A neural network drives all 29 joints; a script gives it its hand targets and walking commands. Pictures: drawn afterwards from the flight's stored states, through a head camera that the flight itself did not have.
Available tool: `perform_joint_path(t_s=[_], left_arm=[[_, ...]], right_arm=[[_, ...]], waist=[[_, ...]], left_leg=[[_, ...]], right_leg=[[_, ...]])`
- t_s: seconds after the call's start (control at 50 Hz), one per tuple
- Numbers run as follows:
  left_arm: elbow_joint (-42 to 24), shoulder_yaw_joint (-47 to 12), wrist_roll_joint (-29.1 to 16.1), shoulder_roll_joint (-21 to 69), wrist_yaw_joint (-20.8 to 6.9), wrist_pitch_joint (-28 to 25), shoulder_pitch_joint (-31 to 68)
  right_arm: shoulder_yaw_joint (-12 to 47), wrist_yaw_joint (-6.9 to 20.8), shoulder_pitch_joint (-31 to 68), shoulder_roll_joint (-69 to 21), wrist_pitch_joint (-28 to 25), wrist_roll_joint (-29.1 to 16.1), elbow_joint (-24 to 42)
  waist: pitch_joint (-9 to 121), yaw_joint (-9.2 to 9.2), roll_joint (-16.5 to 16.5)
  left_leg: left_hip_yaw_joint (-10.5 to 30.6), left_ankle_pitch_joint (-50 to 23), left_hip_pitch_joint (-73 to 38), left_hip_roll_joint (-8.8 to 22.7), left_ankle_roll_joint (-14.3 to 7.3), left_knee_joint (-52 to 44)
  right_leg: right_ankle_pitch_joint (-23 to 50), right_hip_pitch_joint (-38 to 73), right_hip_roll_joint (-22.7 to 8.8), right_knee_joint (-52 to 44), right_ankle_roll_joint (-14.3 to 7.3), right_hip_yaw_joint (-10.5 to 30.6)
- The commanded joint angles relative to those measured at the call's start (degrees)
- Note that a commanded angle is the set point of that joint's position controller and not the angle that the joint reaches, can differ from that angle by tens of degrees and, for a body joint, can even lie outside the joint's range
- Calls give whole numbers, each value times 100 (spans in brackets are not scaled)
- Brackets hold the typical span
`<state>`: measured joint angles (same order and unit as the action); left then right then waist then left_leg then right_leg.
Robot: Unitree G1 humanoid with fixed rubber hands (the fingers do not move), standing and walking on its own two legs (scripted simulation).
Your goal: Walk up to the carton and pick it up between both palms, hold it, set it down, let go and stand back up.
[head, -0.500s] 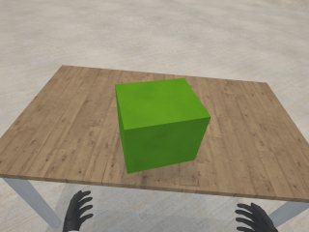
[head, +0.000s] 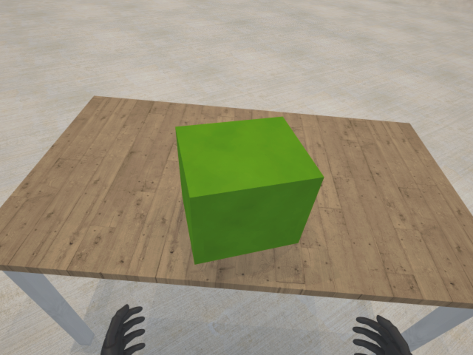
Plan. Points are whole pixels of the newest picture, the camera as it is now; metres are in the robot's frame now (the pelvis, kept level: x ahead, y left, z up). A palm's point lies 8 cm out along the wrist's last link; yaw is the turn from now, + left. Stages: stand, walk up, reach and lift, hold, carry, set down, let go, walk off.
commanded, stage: set down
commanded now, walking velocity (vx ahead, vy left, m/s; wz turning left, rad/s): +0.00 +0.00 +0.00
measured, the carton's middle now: (240, 188) +0.48 +0.03 +0.01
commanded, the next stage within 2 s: let go in 0.48 s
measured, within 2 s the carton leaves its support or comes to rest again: neither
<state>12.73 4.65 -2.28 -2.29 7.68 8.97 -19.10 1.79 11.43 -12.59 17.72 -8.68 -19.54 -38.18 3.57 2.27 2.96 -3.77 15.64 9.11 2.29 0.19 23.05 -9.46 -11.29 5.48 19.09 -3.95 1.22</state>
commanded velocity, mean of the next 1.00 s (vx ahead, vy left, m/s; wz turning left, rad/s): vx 0.00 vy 0.00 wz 0.00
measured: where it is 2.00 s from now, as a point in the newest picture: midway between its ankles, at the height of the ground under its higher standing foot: outside the picture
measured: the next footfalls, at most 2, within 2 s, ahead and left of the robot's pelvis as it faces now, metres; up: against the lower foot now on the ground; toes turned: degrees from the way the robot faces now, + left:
none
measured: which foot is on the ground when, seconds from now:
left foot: down 0.00-1.00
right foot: down 0.00-1.00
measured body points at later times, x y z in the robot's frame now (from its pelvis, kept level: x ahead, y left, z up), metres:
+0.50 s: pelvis +0.00 +0.00 +0.00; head +0.01 +0.03 +0.45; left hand +0.15 +0.22 -0.09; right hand +0.18 -0.23 -0.07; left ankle -0.04 +0.11 -0.74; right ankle +0.00 -0.08 -0.74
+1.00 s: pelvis +0.00 +0.00 +0.00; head +0.02 +0.03 +0.45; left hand +0.14 +0.23 -0.11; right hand +0.17 -0.21 -0.08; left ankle -0.04 +0.11 -0.74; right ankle +0.00 -0.08 -0.74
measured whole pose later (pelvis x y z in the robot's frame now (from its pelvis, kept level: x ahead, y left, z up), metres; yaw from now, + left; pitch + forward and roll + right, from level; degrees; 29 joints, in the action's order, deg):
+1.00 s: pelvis +0.00 +0.00 +0.00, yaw +0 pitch +1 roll -1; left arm 25.1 4.7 -2.3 -7.2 2.6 7.7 -17.2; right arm 2.7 3.7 -12.6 10.8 -9.2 -9.8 -38.2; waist -0.3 1.8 3.0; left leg -3.8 16.1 7.6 2.1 0.0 23.0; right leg -10.2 -10.0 5.3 19.6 -3.8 1.2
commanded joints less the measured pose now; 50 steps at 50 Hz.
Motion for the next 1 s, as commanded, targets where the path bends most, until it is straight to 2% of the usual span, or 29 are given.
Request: perform_joint_path(t_s=[0.0, 0.08, 0.16, 0.2, 0.26, 0.28, 0.34, 0.44, 0.46, 0.52, 0.54, 0.58, 0.72, 0.76, 0.78, 0.82, 0.94, 0.98], left_arm=[[-675, -532, 346, -928, -92, -345, 786], [-469, -491, 376, -988, -154, -341, 765], [-626, -473, 352, -1004, -145, -375, 789], [-358, -472, 385, -1034, -189, -375, 790], [-355, -448, 394, -1017, -208, -388, 770], [-297, -451, 424, -1033, -227, -377, 749], [-48, -381, 436, -1109, -291, -379, 764], [-203, -337, 464, -1174, -289, -438, 824], [99, -346, 485, -1191, -357, -409, 816], [-55, -315, 477, -1247, -344, -434, 849], [103, -314, 485, -1267, -383, -403, 875], [-1, -341, 464, -1266, -352, -436, 891], [436, -298, 460, -1409, -479, -384, 981], [264, -316, 439, -1440, -467, -414, 1002], [545, -327, 427, -1457, -521, -393, 1034], [568, -280, 458, -1510, -532, -403, 1032], [695, -213, 474, -1634, -586, -450, 1116], [714, -175, 472, -1695, -598, -491, 1134]], right_arm=[[-422, -237, 407, 899, -284, 793, 1638], [-338, -308, 360, 802, -305, 853, 1501], [-352, -343, 390, 796, -344, 885, 1529], [-295, -382, 339, 675, -327, 936, 1260], [-300, -388, 340, 681, -361, 993, 1249], [-274, -404, 289, 638, -353, 1004, 1193], [-212, -481, 266, 512, -372, 1077, 1038], [-250, -564, 271, 419, -425, 1162, 975], [-237, -620, 230, 329, -402, 1254, 768], [-251, -661, 262, 293, -436, 1312, 911], [-230, -692, 277, 241, -413, 1349, 760], [-287, -694, 331, 250, -445, 1381, 791], [-260, -837, 353, 12, -387, 1581, 494], [-327, -853, 346, 30, -422, 1630, 548], [-308, -887, 359, -36, -391, 1684, 407], [-295, -918, 346, -112, -395, 1714, 357], [-272, -991, 332, -262, -428, 1823, 215], [-254, -1019, 367, -279, -456, 1832, 181]], waist=[[-122, -109, 6], [-110, -122, 30], [-35, -80, -58], [-137, -128, -40], [-88, -109, -32], [-166, -113, -119], [-160, -133, 41], [-100, -113, -111], [-242, -172, -87], [-175, -136, -146], [-253, -164, -133], [-194, -131, -255], [-422, -235, -191], [-336, -219, -295], [-453, -286, -221], [-415, -238, -321], [-384, -253, -385], [-315, -255, -349]], left_leg=[[253, -978, 372, -274, -46, -244], [231, -1032, 384, -299, -44, -228], [241, -1107, 331, -264, -36, -255], [227, -1043, 352, -274, -35, -252], [241, -1089, 340, -260, -49, -227], [228, -1091, 344, -277, -33, -234], [217, -1063, 389, -287, -68, -208], [225, -1121, 297, -250, -40, -183], [201, -1060, 336, -277, -43, -173], [210, -1094, 324, -248, -40, -175], [188, -1054, 288, -271, -38, -163], [207, -1112, 222, -237, -26, -158], [193, -898, 242, -247, -64, -148], [189, -1008, 168, -216, -40, -132], [175, -890, 196, -244, -57, -127], [161, -934, 162, -239, -44, -114], [157, -996, 20, -230, -41, -73], [159, -1057, 57, -238, -43, -49]], right_leg=[[1105, 709, -827, -126, 258, 422], [1403, 839, -856, -77, 300, 439], [1582, 875, -803, -12, 305, 358], [1575, 875, -800, -34, 303, 364], [1630, 887, -799, 5, 313, 358], [1631, 887, -801, -2, 291, 353], [1813, 1015, -846, 5, 339, 386], [1662, 984, -827, 38, 320, 333], [1615, 981, -857, 3, 324, 369], [1557, 985, -855, 24, 332, 348], [1531, 928, -851, 17, 347, 334], [1422, 857, -803, 42, 302, 263], [1151, 799, -870, -52, 321, 321], [1121, 777, -833, -19, 302, 240], [1027, 731, -850, -57, 316, 268], [1019, 773, -867, -44, 312, 251], [943, 706, -850, -48, 314, 218], [1118, 811, -871, -5, 317, 249]])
